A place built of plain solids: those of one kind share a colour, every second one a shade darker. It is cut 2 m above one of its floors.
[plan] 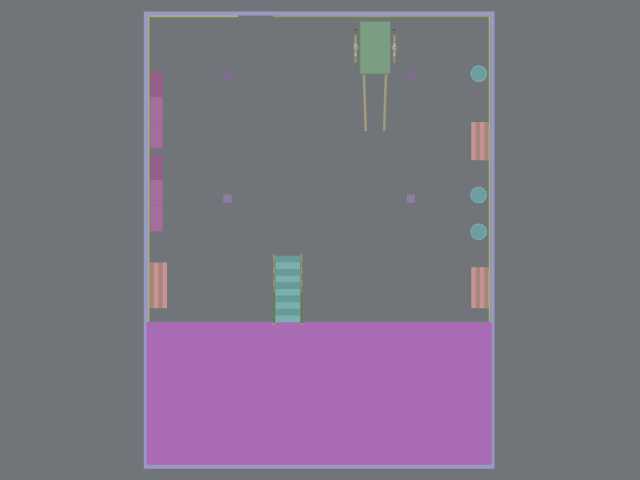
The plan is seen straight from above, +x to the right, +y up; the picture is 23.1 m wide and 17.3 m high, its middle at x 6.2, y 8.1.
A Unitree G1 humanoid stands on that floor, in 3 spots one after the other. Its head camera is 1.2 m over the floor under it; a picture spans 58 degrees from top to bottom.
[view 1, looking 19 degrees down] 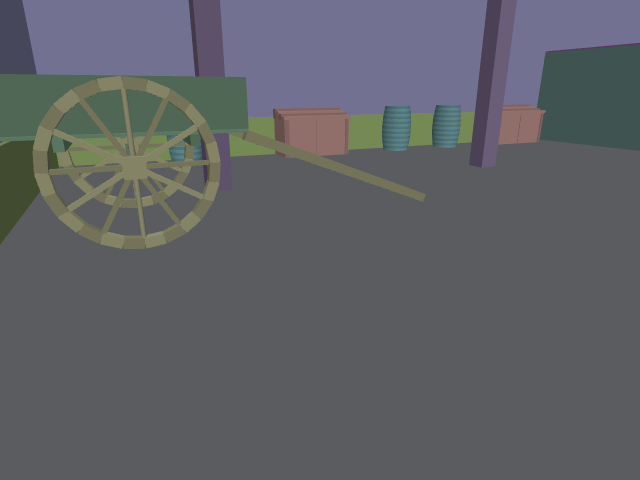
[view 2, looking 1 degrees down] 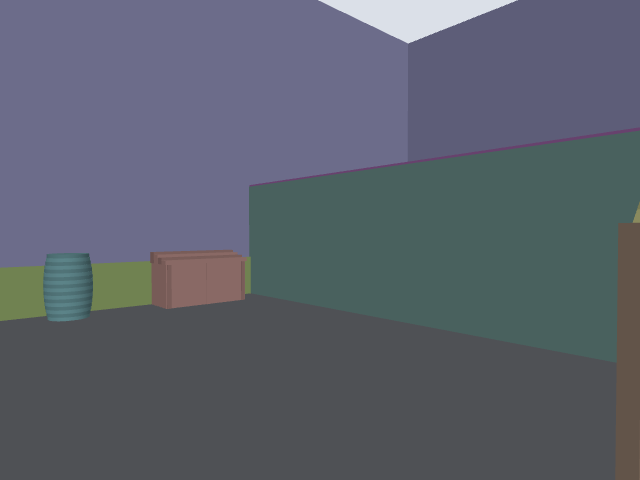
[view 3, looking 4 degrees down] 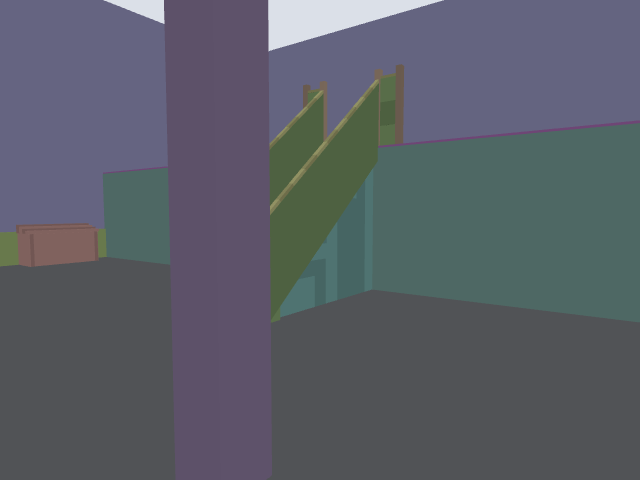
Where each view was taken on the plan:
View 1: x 3.88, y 15.09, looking -24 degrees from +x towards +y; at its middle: ground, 3.69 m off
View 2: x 5.04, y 9.84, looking -42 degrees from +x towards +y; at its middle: face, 7.00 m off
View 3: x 1.43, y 10.84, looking -54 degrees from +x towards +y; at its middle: stair_guard_panel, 5.26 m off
